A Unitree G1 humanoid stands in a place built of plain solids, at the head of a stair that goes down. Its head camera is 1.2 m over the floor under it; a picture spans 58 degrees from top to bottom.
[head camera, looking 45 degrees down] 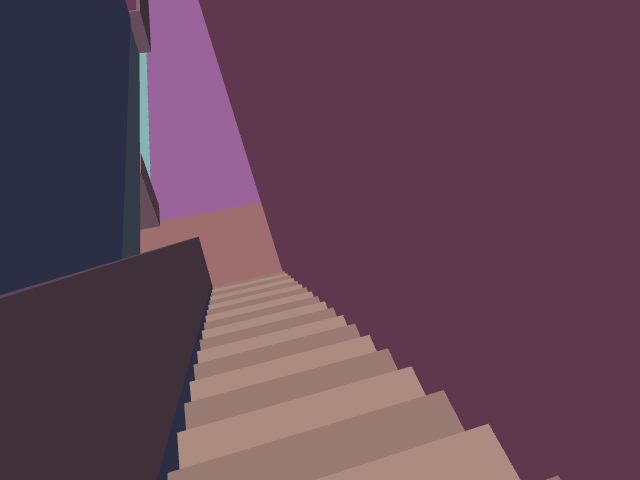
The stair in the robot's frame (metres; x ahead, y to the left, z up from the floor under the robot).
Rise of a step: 0.20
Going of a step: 0.22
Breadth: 1.05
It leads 17 degrees to the left of straight ahead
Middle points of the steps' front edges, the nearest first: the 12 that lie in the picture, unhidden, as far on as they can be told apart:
0.63 0.02 -0.40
0.84 0.08 -0.60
1.05 0.15 -0.80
1.26 0.21 -1.00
1.48 0.27 -1.20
1.69 0.33 -1.40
1.90 0.40 -1.60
2.11 0.46 -1.80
2.32 0.52 -2.00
2.53 0.58 -2.20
2.74 0.65 -2.40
2.95 0.71 -2.60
